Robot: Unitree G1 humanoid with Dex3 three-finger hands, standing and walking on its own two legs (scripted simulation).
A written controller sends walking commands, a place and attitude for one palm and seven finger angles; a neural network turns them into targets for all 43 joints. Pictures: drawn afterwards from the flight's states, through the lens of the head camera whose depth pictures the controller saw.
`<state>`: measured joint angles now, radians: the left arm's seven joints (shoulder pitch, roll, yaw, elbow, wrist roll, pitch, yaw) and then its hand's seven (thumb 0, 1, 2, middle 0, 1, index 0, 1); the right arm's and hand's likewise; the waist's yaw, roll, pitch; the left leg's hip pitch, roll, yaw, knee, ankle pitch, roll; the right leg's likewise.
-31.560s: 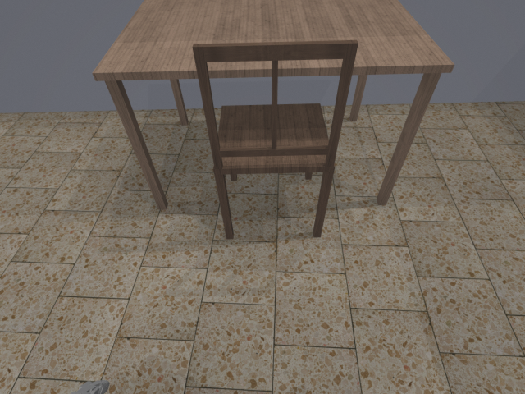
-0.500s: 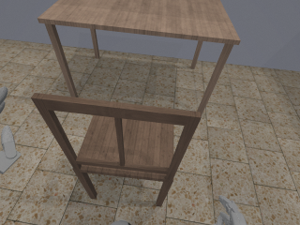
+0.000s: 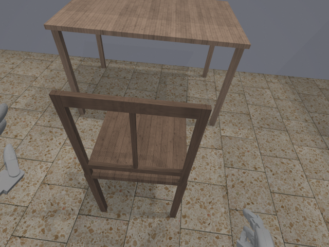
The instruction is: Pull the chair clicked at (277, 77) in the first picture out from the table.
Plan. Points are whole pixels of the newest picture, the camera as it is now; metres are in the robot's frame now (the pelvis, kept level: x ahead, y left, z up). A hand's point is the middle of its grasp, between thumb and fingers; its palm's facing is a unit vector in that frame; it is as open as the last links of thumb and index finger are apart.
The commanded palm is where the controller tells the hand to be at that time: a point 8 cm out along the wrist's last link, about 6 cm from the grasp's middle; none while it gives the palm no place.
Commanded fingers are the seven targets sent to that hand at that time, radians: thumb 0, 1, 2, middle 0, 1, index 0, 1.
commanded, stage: stop stepping back and stand still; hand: left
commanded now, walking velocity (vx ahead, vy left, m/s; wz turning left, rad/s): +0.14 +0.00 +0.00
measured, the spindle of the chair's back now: (134, 143) +0.45 +0.12 -0.08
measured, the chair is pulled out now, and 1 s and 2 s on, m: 0.58 0.58 0.58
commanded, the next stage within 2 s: let the arm hang, fingers relaxed in 1.04 s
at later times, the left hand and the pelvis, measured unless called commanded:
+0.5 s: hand (34, 174) +0.20 +0.24 +0.16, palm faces +0.43 -0.79 -0.43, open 7.4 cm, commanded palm +0.14 +0.28 +0.18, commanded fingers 0.00 0.90 0.90 -0.20 -0.30 -0.20 -0.30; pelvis +0.00 -0.02 +0.00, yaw +1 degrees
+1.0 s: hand (39, 157) +0.23 +0.25 +0.16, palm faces +0.41 -0.79 -0.45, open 7.4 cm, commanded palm +0.17 +0.29 +0.18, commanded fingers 0.00 0.90 0.90 -0.20 -0.30 -0.20 -0.30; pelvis +0.04 -0.01 +0.01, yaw +0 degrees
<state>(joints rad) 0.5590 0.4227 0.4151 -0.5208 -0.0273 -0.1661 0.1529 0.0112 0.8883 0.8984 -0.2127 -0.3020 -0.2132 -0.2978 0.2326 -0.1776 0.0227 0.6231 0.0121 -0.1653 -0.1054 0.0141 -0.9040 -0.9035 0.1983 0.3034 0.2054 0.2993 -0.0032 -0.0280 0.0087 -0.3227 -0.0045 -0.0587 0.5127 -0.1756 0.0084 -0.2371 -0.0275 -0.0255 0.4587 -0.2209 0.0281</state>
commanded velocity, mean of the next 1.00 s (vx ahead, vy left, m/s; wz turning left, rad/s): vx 0.01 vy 0.00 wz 0.00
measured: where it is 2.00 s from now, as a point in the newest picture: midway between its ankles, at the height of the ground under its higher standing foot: outside the picture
